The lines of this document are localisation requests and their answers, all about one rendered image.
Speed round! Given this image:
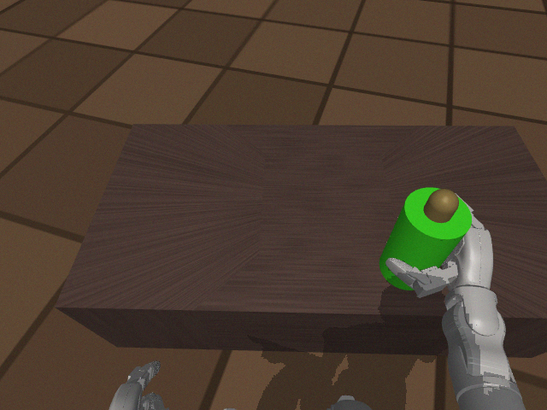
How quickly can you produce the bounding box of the right robot hand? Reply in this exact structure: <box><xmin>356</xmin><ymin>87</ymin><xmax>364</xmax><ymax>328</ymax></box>
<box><xmin>385</xmin><ymin>193</ymin><xmax>493</xmax><ymax>298</ymax></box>

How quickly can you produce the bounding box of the left robot hand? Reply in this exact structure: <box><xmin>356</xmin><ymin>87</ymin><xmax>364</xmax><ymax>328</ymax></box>
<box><xmin>109</xmin><ymin>360</ymin><xmax>169</xmax><ymax>410</ymax></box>

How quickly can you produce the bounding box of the bottle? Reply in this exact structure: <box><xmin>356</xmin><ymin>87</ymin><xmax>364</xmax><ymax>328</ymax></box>
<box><xmin>379</xmin><ymin>187</ymin><xmax>472</xmax><ymax>290</ymax></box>

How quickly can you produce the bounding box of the right robot arm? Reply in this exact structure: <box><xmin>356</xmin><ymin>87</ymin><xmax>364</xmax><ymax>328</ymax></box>
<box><xmin>442</xmin><ymin>285</ymin><xmax>526</xmax><ymax>410</ymax></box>

